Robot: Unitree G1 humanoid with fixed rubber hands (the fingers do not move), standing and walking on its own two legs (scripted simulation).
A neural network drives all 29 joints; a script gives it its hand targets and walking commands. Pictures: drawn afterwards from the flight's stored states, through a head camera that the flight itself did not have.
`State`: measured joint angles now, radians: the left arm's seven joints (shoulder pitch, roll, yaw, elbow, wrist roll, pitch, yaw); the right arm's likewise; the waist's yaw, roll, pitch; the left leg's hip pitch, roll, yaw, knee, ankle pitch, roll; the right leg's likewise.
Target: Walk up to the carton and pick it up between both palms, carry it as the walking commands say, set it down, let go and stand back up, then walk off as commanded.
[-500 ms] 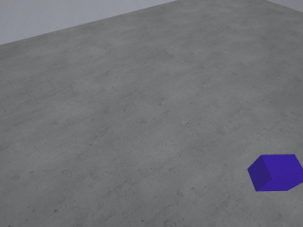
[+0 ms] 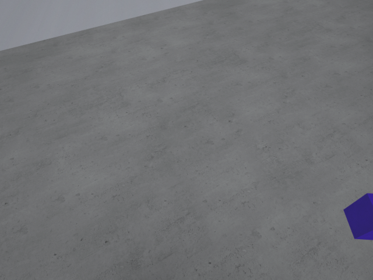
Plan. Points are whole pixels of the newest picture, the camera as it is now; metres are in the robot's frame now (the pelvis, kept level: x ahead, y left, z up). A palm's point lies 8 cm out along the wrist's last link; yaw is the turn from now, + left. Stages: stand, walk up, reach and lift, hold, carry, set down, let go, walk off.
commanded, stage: walk off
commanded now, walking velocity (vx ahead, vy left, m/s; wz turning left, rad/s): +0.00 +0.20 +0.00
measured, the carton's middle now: out of the picture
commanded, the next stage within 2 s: stand in 0.02 s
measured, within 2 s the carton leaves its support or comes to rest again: neither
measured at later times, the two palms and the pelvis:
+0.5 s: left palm out of the picture +0.04 +0.31 -0.13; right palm out of the picture +0.01 -0.14 -0.14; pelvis -0.01 +0.08 +0.01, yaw -1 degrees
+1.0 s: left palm out of the picture -0.03 +0.30 -0.14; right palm out of the picture -0.04 -0.12 -0.13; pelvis +0.00 +0.09 +0.01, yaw +0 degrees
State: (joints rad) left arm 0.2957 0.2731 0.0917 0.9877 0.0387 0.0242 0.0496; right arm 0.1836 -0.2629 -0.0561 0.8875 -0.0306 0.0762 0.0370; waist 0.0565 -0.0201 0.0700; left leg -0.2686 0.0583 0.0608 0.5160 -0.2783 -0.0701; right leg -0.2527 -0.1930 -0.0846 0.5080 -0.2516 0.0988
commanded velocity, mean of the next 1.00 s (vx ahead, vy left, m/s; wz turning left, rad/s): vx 0.00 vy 0.00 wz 0.00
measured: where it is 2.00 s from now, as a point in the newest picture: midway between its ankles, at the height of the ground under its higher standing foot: outside the picture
